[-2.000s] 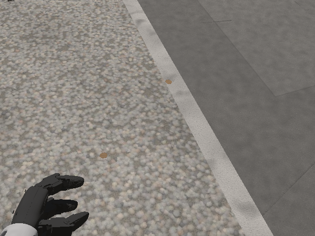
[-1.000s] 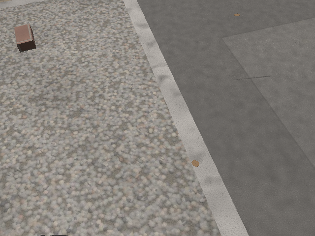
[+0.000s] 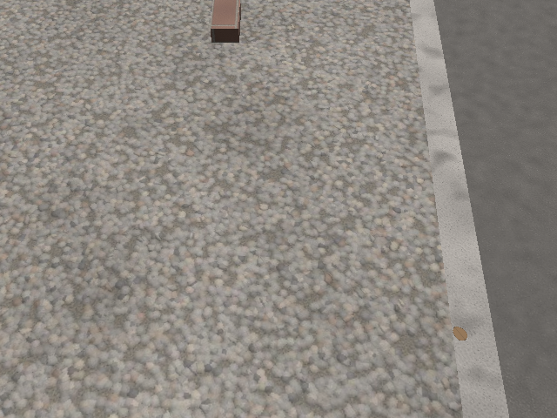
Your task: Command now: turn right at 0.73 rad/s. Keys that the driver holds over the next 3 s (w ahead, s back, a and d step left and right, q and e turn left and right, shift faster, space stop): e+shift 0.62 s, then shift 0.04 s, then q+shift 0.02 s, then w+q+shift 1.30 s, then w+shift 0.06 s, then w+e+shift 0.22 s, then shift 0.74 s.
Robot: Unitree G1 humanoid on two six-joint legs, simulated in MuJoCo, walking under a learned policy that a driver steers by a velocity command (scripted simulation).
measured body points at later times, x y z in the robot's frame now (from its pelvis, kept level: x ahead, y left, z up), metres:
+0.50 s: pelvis +0.01 -0.06 +0.01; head +0.05 -0.12 +0.45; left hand +0.28 +0.13 -0.07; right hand +0.04 -0.40 -0.10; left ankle +0.07 +0.09 -0.65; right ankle -0.01 -0.16 -0.73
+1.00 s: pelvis +0.12 -0.11 +0.02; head +0.15 -0.09 +0.46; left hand +0.43 -0.03 -0.07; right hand -0.07 -0.32 -0.09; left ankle +0.13 +0.01 -0.73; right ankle +0.06 -0.25 -0.67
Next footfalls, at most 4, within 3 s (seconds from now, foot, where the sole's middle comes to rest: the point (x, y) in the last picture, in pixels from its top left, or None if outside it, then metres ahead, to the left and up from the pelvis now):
0.34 right None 0.03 -0.17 -0.77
0.80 left None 0.16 -0.01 -0.77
1.16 right None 0.20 -0.33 -0.77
1.60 left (392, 333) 0.66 -0.26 -0.77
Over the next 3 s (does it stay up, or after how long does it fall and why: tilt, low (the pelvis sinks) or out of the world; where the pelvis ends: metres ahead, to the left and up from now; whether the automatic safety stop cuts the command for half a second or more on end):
stays up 1.43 -0.11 0.00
